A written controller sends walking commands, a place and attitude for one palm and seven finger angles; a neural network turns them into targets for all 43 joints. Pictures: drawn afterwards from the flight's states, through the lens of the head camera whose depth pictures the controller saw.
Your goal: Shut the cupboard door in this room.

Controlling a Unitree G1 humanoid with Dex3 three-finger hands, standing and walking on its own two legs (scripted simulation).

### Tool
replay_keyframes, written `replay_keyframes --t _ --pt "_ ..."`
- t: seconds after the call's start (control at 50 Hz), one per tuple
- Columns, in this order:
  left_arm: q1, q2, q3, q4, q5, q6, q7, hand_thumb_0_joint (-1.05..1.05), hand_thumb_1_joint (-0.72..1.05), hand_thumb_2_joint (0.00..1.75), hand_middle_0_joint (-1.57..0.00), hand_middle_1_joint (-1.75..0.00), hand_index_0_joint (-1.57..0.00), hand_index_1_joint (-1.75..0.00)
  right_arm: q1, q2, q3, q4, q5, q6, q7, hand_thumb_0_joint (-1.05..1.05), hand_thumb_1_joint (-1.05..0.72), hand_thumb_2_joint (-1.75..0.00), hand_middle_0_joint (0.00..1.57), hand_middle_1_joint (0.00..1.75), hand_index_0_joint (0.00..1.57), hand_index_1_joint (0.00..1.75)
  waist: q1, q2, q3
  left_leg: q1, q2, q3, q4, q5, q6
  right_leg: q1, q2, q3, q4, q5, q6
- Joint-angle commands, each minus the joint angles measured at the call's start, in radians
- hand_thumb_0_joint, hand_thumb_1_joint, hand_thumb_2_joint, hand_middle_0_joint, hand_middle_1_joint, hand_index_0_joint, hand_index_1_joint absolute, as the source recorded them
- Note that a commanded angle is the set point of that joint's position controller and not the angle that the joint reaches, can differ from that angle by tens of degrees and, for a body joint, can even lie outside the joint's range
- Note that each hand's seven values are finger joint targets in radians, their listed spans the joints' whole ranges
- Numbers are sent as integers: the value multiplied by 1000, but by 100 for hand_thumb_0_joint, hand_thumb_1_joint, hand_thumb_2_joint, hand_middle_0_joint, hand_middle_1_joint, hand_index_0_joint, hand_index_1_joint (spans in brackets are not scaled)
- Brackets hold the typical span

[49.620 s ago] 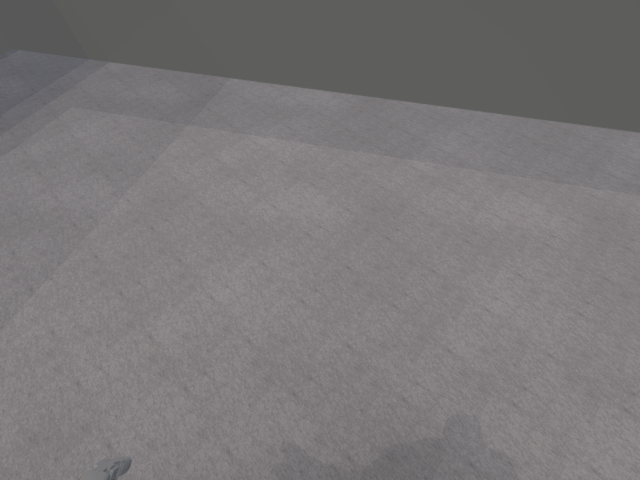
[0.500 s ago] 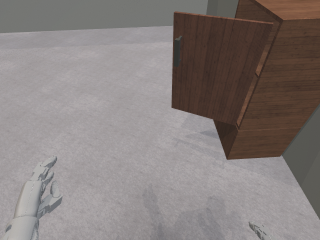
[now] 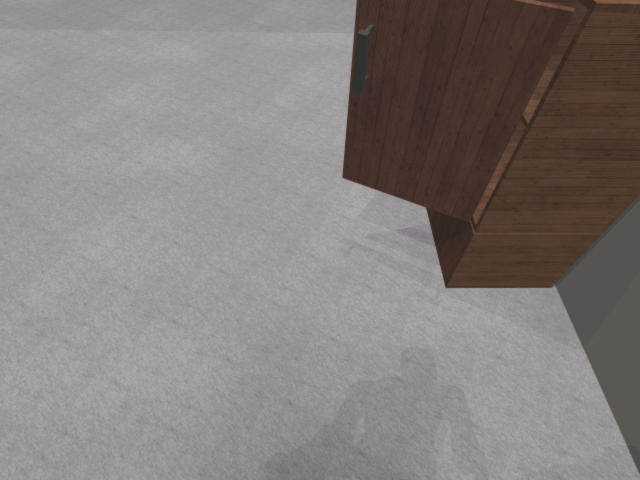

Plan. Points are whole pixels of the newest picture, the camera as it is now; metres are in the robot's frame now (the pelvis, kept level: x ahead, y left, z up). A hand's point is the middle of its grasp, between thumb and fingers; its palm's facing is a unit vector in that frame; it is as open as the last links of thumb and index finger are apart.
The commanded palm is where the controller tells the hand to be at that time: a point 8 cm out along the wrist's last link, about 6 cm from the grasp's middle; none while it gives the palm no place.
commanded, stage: let the arm hang, fingers relaxed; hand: left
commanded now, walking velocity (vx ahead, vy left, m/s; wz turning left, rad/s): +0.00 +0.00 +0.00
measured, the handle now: (364, 59) +0.99 -0.04 +0.01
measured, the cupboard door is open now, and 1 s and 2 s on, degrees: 63 63 63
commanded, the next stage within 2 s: look to check the result in 0.50 s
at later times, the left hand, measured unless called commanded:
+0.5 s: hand out of the picture +0.02 +0.20 -0.16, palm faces -0.04 -0.98 -0.19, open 7.4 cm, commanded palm none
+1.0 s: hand out of the picture -0.01 +0.24 -0.16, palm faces -0.03 -0.96 -0.27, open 7.4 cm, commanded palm none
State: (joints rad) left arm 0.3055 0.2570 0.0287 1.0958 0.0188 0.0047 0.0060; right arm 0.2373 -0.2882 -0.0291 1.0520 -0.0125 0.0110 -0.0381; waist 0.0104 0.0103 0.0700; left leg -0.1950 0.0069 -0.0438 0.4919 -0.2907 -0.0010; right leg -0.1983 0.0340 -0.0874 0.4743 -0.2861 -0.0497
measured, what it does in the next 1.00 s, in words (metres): stands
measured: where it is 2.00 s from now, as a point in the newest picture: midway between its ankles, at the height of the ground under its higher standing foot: outside the picture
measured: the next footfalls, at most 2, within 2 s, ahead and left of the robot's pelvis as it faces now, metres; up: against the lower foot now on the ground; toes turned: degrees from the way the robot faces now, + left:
left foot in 1.62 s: +0.11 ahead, +0.17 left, +0.00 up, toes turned +13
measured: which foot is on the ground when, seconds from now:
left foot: down 0.00-1.00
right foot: down 0.00-1.00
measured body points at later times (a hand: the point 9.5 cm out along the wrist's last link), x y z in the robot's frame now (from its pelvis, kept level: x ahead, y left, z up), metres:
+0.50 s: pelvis -0.03 +0.02 +0.01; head -0.03 +0.02 +0.46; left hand +0.02 +0.25 -0.15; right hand -0.03 -0.22 -0.15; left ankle -0.03 +0.13 -0.74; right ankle -0.02 -0.08 -0.74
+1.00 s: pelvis -0.03 +0.03 +0.01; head -0.04 +0.02 +0.46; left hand -0.01 +0.29 -0.14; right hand -0.01 -0.23 -0.14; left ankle -0.03 +0.13 -0.74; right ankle -0.02 -0.08 -0.74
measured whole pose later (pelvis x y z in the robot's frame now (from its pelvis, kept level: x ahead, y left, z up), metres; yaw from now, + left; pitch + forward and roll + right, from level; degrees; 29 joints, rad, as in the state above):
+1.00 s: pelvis -0.03 +0.03 +0.01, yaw -3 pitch -3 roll +0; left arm 0.23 0.24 0.02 1.16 0.02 0.00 0.01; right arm 0.21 -0.24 -0.01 1.13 -0.01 -0.01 -0.03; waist 0.00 0.01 0.03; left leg -0.11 -0.03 0.02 0.35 -0.20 0.03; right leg -0.14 0.00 -0.02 0.36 -0.17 -0.01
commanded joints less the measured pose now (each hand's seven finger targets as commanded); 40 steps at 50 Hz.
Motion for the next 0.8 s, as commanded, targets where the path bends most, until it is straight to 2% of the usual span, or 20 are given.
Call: replay_keyframes --t 0.0,0.02,0.12,0.18,0.24,0.36,0.48,0.62,0.78 --pt "-34 136 20 -38 -8 -29 21 0 90 90 -20 -30 -20 -30 -14 -123 -13 -39 4 -25 -16 0 -90 -90 20 30 20 30 -12 -40 -184 118 108 -21 -43 534 23 134 -157 128 -52 613 -7" --pt "-65 145 19 -39 -11 -24 20 0 90 90 -20 -30 -20 -30 -20 -118 -11 -31 6 -22 -13 0 -90 -90 20 30 20 30 -13 -14 -161 101 110 -25 -75 524 23 140 -154 117 -51 554 -3" --pt "-105 120 5 -22 -9 -13 14 0 90 90 -20 -30 -20 -30 -63 -86 4 -3 -2 -15 4 0 -90 -90 20 30 20 30 0 -30 -37 16 105 -46 -186 242 24 109 -143 145 -150 260 13" --pt "-118 113 3 -21 -7 -9 11 0 90 90 -20 -30 -20 -30 -61 -67 8 10 -5 -15 11 0 -90 -90 20 30 20 30 2 -20 0 -13 99 -48 -224 152 23 93 -138 152 -180 145 20" --pt "-124 105 3 -24 -6 -7 9 0 90 90 -20 -30 -20 -30 -52 -59 9 17 -8 -16 14 0 -90 -90 20 30 20 30 2 -36 35 -36 87 -47 -243 85 22 68 -135 162 -197 76 25" --pt "-103 95 8 -29 -7 -14 10 0 90 90 -20 -30 -20 -30 -13 -41 13 30 -5 -27 13 0 -90 -90 20 30 20 30 1 -25 -13 -20 88 -46 -240 136 24 91 -135 153 -181 127 23" --pt "-69 79 9 -6 -9 -18 12 0 90 90 -20 -30 -20 -30 17 -32 14 49 -3 -30 8 0 -90 -90 20 30 20 30 -2 0 -10 -7 85 -44 -236 135 27 78 -136 157 -183 121 17" --pt "-34 81 11 22 -9 -20 13 0 90 90 -20 -30 -20 -30 45 -48 9 60 -1 -28 2 0 -90 -90 20 30 20 30 -8 11 9 -5 83 -44 -235 74 35 56 -134 163 -193 77 8" --pt "-37 101 13 31 -6 -22 14 0 90 90 -20 -30 -20 -30 39 -80 -3 49 0 -29 1 0 -90 -90 20 30 20 30 -13 12 -1 1 95 -54 -237 51 41 45 -133 166 -188 69 4"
